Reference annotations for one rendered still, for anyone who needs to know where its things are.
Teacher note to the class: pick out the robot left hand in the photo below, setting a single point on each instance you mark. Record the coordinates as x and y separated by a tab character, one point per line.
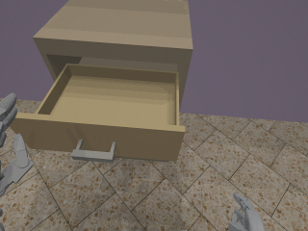
16	169

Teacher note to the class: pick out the cabinet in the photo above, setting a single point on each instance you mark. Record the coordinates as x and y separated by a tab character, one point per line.
139	34

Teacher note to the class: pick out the drawer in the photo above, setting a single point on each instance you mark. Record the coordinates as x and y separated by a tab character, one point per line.
138	109

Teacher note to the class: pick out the robot right hand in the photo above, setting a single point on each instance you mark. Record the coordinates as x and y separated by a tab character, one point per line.
250	220

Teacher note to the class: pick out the handle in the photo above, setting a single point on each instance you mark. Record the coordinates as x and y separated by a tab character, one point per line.
93	156

